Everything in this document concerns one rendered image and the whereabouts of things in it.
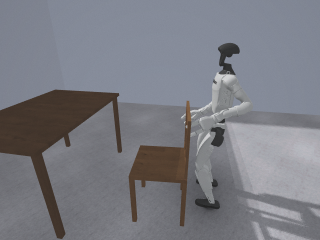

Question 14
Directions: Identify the robot right forearm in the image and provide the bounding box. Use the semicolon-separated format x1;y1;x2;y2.
198;102;212;116

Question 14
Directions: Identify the robot left forearm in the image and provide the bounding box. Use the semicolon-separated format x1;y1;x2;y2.
211;102;253;124

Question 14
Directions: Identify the chair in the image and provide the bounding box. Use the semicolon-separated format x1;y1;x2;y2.
128;101;192;227

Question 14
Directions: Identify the robot torso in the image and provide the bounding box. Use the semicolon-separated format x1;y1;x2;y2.
209;71;236;136

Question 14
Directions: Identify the table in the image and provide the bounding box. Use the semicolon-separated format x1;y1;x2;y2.
0;89;122;239

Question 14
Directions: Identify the robot left hand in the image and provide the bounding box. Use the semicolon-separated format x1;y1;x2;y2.
185;116;215;137

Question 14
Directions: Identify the robot right hand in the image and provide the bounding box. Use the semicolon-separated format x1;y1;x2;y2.
181;110;200;124

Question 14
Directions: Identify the left robot upper arm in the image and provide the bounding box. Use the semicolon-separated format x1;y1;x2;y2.
222;74;253;112

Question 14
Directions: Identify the right robot shin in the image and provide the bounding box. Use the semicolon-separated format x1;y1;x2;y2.
196;153;213;182

